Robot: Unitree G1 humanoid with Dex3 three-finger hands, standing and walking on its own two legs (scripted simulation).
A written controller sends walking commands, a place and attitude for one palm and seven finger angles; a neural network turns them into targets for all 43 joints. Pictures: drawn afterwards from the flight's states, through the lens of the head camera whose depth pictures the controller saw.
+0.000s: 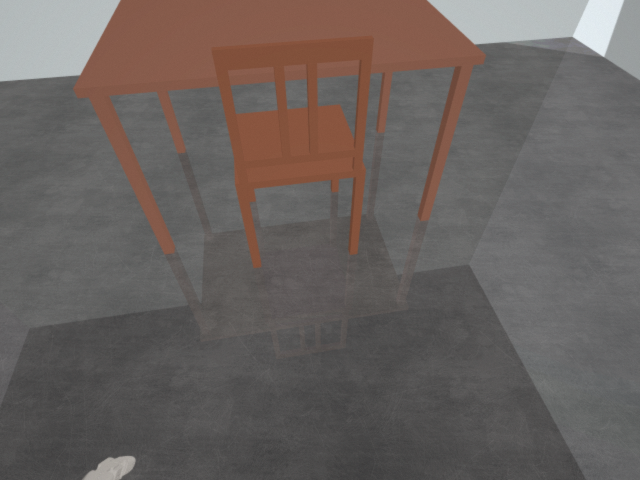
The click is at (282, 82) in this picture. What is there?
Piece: chair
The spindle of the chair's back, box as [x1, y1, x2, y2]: [274, 66, 290, 156]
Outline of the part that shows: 274,67 274,75 282,155 290,156 283,66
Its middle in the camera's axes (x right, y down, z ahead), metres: -0.11 -0.35 +1.09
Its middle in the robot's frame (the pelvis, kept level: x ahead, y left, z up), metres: +1.04 +0.16 -0.10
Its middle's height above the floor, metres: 0.66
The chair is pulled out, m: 0.00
